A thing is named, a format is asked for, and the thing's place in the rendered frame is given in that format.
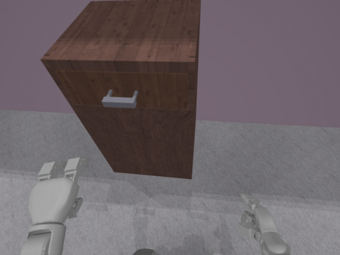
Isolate robot right hand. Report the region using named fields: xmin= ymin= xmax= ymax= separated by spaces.
xmin=238 ymin=193 xmax=278 ymax=242

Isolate robot left forearm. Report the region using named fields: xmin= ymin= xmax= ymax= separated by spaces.
xmin=20 ymin=222 xmax=66 ymax=255

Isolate robot left hand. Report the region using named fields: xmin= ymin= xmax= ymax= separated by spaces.
xmin=29 ymin=157 xmax=89 ymax=225

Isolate robot right forearm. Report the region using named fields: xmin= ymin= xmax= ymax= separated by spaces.
xmin=260 ymin=232 xmax=293 ymax=255

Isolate drawer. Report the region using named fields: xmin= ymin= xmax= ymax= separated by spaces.
xmin=55 ymin=70 xmax=188 ymax=109

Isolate handle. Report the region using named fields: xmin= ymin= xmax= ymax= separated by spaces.
xmin=102 ymin=90 xmax=138 ymax=108

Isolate cabinet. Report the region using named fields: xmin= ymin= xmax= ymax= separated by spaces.
xmin=40 ymin=0 xmax=201 ymax=179

